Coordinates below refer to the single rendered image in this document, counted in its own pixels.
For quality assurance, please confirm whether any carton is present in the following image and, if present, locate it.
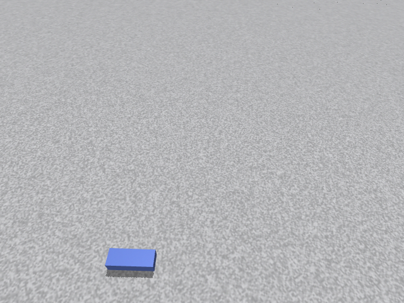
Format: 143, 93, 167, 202
105, 248, 157, 271

